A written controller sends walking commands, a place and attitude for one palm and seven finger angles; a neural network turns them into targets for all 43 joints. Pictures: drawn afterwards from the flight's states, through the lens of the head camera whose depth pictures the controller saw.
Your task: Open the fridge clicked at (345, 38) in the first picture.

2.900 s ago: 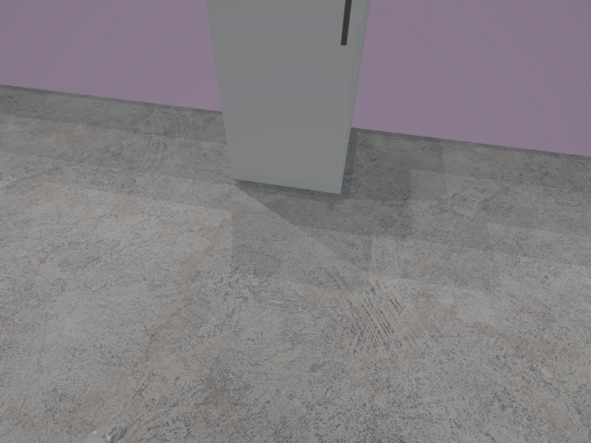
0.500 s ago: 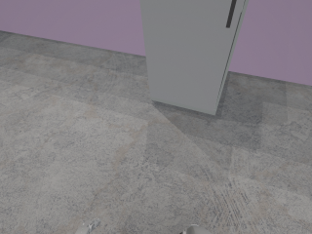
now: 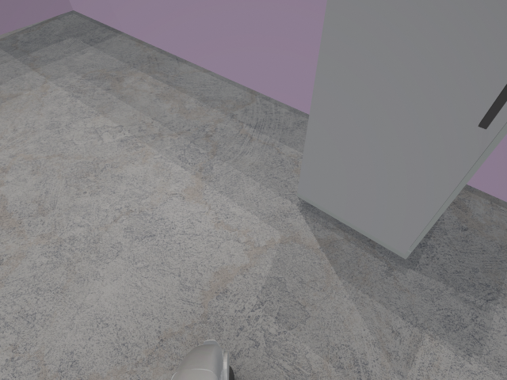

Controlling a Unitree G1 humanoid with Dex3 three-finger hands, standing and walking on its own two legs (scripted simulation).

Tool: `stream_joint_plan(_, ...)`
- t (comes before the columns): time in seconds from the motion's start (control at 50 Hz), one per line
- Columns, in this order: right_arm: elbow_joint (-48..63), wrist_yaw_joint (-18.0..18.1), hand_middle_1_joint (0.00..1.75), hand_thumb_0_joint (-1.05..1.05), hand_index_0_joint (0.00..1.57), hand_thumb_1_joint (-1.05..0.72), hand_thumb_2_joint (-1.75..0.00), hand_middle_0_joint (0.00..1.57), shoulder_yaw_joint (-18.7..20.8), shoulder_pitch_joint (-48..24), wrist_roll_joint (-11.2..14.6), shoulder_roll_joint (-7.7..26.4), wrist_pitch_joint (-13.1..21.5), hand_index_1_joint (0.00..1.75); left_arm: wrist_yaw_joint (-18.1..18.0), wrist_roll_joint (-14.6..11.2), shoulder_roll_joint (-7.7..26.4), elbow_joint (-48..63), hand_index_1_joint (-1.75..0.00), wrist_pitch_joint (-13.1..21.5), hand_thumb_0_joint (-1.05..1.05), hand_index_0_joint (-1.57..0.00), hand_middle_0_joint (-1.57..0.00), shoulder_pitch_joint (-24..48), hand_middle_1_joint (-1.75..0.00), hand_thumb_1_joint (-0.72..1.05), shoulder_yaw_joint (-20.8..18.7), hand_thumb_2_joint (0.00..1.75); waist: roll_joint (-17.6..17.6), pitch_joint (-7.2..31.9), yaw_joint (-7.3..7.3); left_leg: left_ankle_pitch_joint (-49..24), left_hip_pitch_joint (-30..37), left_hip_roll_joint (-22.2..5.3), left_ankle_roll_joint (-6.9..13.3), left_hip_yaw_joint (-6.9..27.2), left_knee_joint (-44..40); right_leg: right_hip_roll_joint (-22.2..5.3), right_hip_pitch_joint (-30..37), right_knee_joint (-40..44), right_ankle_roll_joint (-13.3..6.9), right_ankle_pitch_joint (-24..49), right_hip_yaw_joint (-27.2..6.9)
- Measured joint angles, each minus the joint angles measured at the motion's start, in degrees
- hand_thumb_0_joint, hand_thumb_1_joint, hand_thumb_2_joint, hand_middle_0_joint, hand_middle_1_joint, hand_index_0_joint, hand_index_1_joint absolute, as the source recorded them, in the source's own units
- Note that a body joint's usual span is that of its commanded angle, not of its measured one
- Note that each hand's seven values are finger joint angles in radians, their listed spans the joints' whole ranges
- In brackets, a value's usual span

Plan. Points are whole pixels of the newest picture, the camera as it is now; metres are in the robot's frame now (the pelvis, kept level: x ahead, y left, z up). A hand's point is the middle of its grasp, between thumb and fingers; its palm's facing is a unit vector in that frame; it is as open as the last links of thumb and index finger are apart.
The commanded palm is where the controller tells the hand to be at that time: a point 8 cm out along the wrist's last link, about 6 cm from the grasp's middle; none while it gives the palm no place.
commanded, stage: walk to a spot facing it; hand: right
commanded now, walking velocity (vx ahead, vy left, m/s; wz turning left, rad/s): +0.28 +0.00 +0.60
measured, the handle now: out of the picture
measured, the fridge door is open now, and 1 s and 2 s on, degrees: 0 0 0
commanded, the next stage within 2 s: turn to face it in 0.12 s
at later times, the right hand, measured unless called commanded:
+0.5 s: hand (353, 323) +0.27 -0.16 -0.17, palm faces -0.03 +0.98 -0.19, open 7.3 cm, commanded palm none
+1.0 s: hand (373, 290) +0.34 -0.21 -0.15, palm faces +0.21 +0.94 -0.27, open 7.4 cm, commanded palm none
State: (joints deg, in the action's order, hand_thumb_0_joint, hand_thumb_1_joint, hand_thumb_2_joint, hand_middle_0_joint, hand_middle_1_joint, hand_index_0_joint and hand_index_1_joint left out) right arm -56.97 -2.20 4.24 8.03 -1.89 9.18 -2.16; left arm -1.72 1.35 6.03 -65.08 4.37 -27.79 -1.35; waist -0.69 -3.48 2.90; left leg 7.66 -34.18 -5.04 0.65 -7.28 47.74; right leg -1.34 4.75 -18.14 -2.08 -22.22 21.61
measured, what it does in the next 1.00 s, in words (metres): walks ahead: left foot, then right foot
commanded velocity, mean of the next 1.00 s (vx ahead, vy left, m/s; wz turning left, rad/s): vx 0.04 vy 0.00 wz -0.37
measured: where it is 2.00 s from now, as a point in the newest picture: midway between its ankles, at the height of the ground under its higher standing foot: (260, 369)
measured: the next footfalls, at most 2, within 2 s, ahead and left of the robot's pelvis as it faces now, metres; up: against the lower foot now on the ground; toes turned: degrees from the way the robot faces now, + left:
left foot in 0.14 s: +0.19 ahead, +0.10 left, +0.00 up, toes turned +13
right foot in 0.54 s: +0.34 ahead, -0.09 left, +0.00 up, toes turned -6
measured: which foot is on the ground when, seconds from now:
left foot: up 0.00-0.12, down 0.14-0.58, up 0.60-1.00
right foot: down 0.00-0.14, up 0.16-0.52, down 0.54-1.00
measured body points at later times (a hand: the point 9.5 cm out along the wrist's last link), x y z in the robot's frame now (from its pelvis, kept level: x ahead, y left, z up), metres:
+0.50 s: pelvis +0.21 +0.01 +0.00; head +0.23 +0.01 +0.45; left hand +0.28 +0.25 -0.15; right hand +0.28 -0.22 -0.16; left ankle +0.15 +0.09 -0.74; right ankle +0.30 -0.11 -0.71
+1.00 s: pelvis +0.26 +0.02 +0.00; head +0.30 +0.02 +0.45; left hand +0.34 +0.26 -0.14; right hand +0.33 -0.26 -0.13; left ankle +0.29 +0.17 -0.70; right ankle +0.30 -0.09 -0.74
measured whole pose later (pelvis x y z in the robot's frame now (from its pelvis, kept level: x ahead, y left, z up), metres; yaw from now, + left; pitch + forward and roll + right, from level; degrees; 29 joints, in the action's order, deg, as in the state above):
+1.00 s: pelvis +0.26 +0.02 +0.00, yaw -10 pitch +1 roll +1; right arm -52.2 1.2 4.9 7.8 -0.5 13.0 -2.8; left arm 0.1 1.3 12.0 -54.5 -2.5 -13.7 -4.0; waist 1.5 -3.6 2.0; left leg 23.8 -22.9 -2.3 -4.7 -0.2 46.8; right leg 2.1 -19.2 -27.8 -1.9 -9.1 -4.1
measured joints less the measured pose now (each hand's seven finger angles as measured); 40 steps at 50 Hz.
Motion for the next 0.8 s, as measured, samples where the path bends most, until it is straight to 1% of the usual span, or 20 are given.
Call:
stream_joint_plan(0.04, 0.54, -0.06, 0.29, 0.0, 0.2, -0.91, -0.89, 0.19, -0.26, -1.23, 0.05, -0.46, 0.19, 0.3, 0.03, 0.12, -0.38, -0.34, -0.29, -0.35, 0.0, -0.2, -0.2, -0.97, -0.3, 0.91, 0.07, 0.9, 0.59, -1.04, 0.62, 2.58, 1.74, 1.36, 1.19, -1.48, -3.48, -0.9, 1.33, -0.83, 1.06, -2.06, 1.02)
stream_joint_plan(0.08, 1.28, -0.09, 0.3, 0.0, 0.2, -0.91, -0.89, 0.19, -0.45, -2.16, 0.04, -0.77, 0.86, 0.3, 0.12, 0.1, -0.63, -0.66, -0.29, -0.82, 0.0, -0.2, -0.2, -1.8, -0.3, 0.91, 0.09, 0.9, 1.25, -1.87, 0.78, 5.34, 4.1, 3.41, 2.75, -3.11, -6.53, -2.53, 1.93, -3.77, 2.28, -4.75, 2.07)
stream_joint_plan(0.12, 1.96, -0.15, 0.3, 0.0, 0.2, -0.91, -0.89, 0.19, -0.62, -2.12, -0.05, -0.62, 2.22, 0.3, 0.46, -0.18, -0.91, -0.96, -0.29, -1.55, 0.0, -0.2, -0.2, -2.73, -0.3, 0.91, 0.07, 0.9, 1.07, -2.08, 0.17, 5.57, 8.56, 5.35, 4.5, -4.53, -10.93, -4.96, 0.36, -12.92, 3.23, -7.05, 2.75)
stream_joint_plan(0.14, 2.36, -0.17, 0.3, 0.0, 0.2, -0.91, -0.89, 0.2, -0.69, -1.68, -0.07, -0.23, 3.14, 0.3, 0.78, -0.58, -1.17, -0.85, -0.29, -2.01, 0.0, -0.2, -0.21, -3.34, -0.3, 0.91, 0.06, 0.9, 0.3, -1.57, -0.34, 3.71, 10.43, 5.52, 6.27, -4.15, -12.44, -6.41, -2.88, -22.04, 3.33, -4.93, 1.77)
stream_joint_plan(0.16, 2.53, 0.1, 0.3, 0.0, 0.2, -0.91, -0.89, 0.2, -0.61, -1.41, 0.28, -0.12, 3.95, 0.3, 0.95, -0.94, -1.01, -0.76, -0.29, -2.61, 0.0, -0.2, -0.21, -2.6, -0.3, 0.91, -0.02, 0.9, 0.28, -1.65, -1.11, 4.74, 10.13, 6.07, 7.03, -3.7, -10.44, -7.35, -7.67, -33.86, 3.87, -5.37, -1.94)
stream_joint_plan(0.18, 2.5, 0.47, 0.3, 0.0, 0.2, -0.91, -0.89, 0.2, -0.55, -1.05, 0.76, 0.01, 4.36, 0.3, 0.93, -1.14, -0.68, -0.48, -0.29, -3.2, 0.0, -0.2, -0.21, -1.05, -0.3, 0.91, -0.23, 0.9, 0.33, -2.13, -1.41, 6.55, 10.64, 6.63, 7.17, -3.24, -9.05, -7.18, -12.52, -44.62, 4.03, -5.93, -6.63)
stream_joint_plan(0.2, 2.28, 0.86, 0.3, 0.0, 0.2, -0.91, -0.89, 0.2, -0.54, -0.49, 1.14, 0.13, 4.46, 0.3, 0.9, -1.18, -0.24, 0.17, -0.29, -3.6, 0.0, -0.2, -0.21, 0.76, -0.3, 0.91, -0.55, 0.9, 0.51, -2.52, -1.53, 7.85, 11.97, 7.28, 7.0, -2.84, -9.2, -6.87, -16.86, -52.29, 4.08, -4.64, -10.54)
stream_joint_plan(0.24, 1.51, 1.63, 0.3, 0.0, 0.2, -0.91, -0.89, 0.2, -0.44, 1.25, 1.48, 0.47, 4.42, 0.3, 0.82, -0.96, 0.8, 2.33, -0.29, -3.91, 0.01, -0.2, -0.21, 4.87, -0.3, 0.91, -1.07, 0.9, 0.7, -2.35, -1.59, 8.27, 14.89, 8.38, 6.04, -1.67, -11.99, -7.0, -24.5, -58.72, 4.39, -1.24, -15.32)
stream_joint_plan(0.26, 1.09, 2.23, 0.3, 0.0, 0.2, -0.91, -0.89, 0.2, -0.11, 2.12, 1.55, 0.81, 4.58, 0.3, 0.7, -0.74, 1.31, 3.61, -0.29, -3.89, 0.01, -0.2, -0.21, 7.09, -0.3, 0.91, -1.24, 0.9, 0.8, -2.02, -1.59, 7.76, 16.13, 8.76, 5.45, -1.0, -13.77, -7.37, -27.83, -58.72, 4.5, -0.01, -16.82)
stream_joint_plan(0.3, -0.11, 2.82, 0.3, -0.01, 0.2, -0.92, -0.89, 0.2, -0.28, 3.53, 1.12, 1.44, 4.66, 0.3, 0.45, -0.42, 2.3, 6.22, -0.29, -3.73, 0.01, -0.2, -0.2, 11.45, -0.3, 0.91, -1.44, 0.9, 1.17, -1.33, -1.29, 7.01, 18.18, 9.12, 5.4, 0.17, -16.91, -8.0, -33.34, -55.55, 4.72, 1.81, -18.88)
stream_joint_plan(0.36, -1.88, 3.13, 0.3, -0.01, 0.2, -0.92, -0.89, 0.2, -0.9, 4.84, 0.78, 1.62, 4.44, 0.3, 0.4, -0.4, 3.3, 9.11, -0.29, -3.29, 0.0, -0.19, -0.2, 16.21, -0.3, 0.91, -1.44, 0.9, 1.94, -0.12, -0.75, 6.91, 20.8, 8.76, 4.82, 0.96, -20.15, -8.33, -37.59, -46.75, 5.01, 5.2, -19.9)
stream_joint_plan(0.42, -2.62, 3.06, 0.3, 0.0, 0.2, -0.92, -0.89, 0.2, -1.47, 5.21, 0.79, 1.26, 4.31, 0.3, 0.66, -0.63, 3.64, 9.68, -0.29, -3.24, 0.0, -0.19, -0.2, 18.32, -0.3, 0.92, -1.06, 0.9, 2.41, 0.92, -1.12, 8.16, 23.63, 8.03, 3.79, 0.33, -21.76, -7.54, -37.05, -36.74, 5.1, 8.15, -19.41)
stream_joint_plan(0.5, -1.93, 3.12, 0.3, 0.0, 0.2, -0.91, -0.89, 0.2, -1.98, 5.4, 0.71, 0.51, 4.26, 0.3, 1.34, -0.68, 3.36, 8.34, -0.29, -3.99, 0.0, -0.19, -0.2, 18.7, -0.3, 0.92, -0.35, 0.9, 1.98, 1.59, -2.92, 11.74, 27.08, 6.86, 2.19, -1.96, -20.94, -5.17, -32.31, -26.08, 4.6, 8.68, -17.36)
stream_joint_plan(0.54, -1.42, 3.26, 0.3, 0.0, 0.2, -0.91, -0.89, 0.2, -2.04, 5.84, 0.75, 0.29, 4.04, 0.3, 1.73, -0.48, 3.07, 7.96, -0.29, -4.43, 0.0, -0.19, -0.2, 18.46, -0.3, 0.91, -0.06, 0.9, 1.22, 1.6, -3.64, 14.67, 27.95, 5.88, 1.15, -3.29, -18.31, -3.61, -28.84, -20.95, 4.08, 9.99, -16.0)
stream_joint_plan(0.58, -1.28, 3.43, 0.3, 0.0, 0.2, -0.91, -0.89, 0.2, -1.73, 6.11, 1.19, 0.67, 3.4, 0.3, 2.0, -0.04, 2.33, 7.97, -0.29, -4.47, 0.0, -0.19, -0.2, 18.53, -0.3, 0.91, 0.04, 0.9, -1.06, 1.2, -3.93, 16.98, 25.77, 3.15, -0.2, -3.64, -10.54, -1.33, -26.77, -19.3, 0.09, 7.46, -15.17)
stream_joint_plan(0.62, -1.01, 3.72, 0.3, 0.0, 0.2, -0.91, -0.89, 0.2, -1.61, 5.99, 1.59, 0.93, 2.24, 0.3, 2.01, -0.13, 2.01, 8.82, -0.29, -4.36, 0.0, -0.2, -0.2, 18.74, -0.3, 0.91, 0.38, 0.9, -1.88, 0.33, -4.16, 22.41, 20.1, 2.56, -1.95, -0.57, 3.42, -0.48, -26.38, -20.06, -1.66, 6.34, -15.02)
stream_joint_plan(0.64, -0.99, 3.78, 0.3, 0.0, 0.2, -0.91, -0.89, 0.2, -1.55, 5.8, 1.56, 1.05, 1.65, 0.3, 1.84, -0.22, 1.94, 9.12, -0.29, -4.31, 0.0, -0.2, -0.2, 18.69, -0.3, 0.91, 0.41, 0.9, -1.82, -0.01, -3.98, 23.45, 17.48, 2.64, -2.51, 0.86, 9.07, -0.26, -25.82, -19.42, -1.73, 6.6, -15.23)
stream_joint_plan(0.68, -0.75, 3.64, 0.3, 0.0, 0.2, -0.91, -0.89, 0.2, -1.08, 5.07, 1.34, 1.25, 0.74, 0.3, 1.13, -0.44, 2.26, 9.9, -0.29, -4.26, -0.01, -0.2, -0.2, 18.37, -0.3, 0.92, -0.2, 0.9, -1.39, -0.55, -3.47, 22.54, 13.06, 2.33, -3.38, 2.95, 15.72, 0.29, -24.62, -17.09, -1.87, 7.75, -16.03)
stream_joint_plan(0.72, -0.04, 3.39, 0.3, 0.0, 0.2, -0.91, -0.89, 0.2, -0.56, 4.14, 1.22, 1.62, 0.29, 0.3, 0.96, -0.41, 2.97, 10.15, -0.29, -4.52, -0.01, -0.2, -0.21, 17.96, -0.3, 0.93, -0.44, 0.9, -0.97, -0.97, -3.32, 19.61, 9.85, 1.54, -4.02, 4.54, 17.39, 0.84, -23.46, -14.37, -2.1, 9.15, -16.9)
stream_joint_plan(0.8, 1.65, 3.19, 0.3, 0.0, 0.2, -0.91, -0.89, 0.2, 0.37, 2.72, 1.02, 2.71, -0.13, 0.3, 1.16, -0.41, 4.08, 10.09, -0.29, -5.21, -0.01, -0.2, -0.21, 16.53, -0.3, 0.92, -0.97, 0.9, -0.32, -0.78, -3.06, 14.69, 6.36, 0.18, -5.1, 6.72, 15.67, 1.83, -22.23, -10.31, -1.96, 11.46, -19.03)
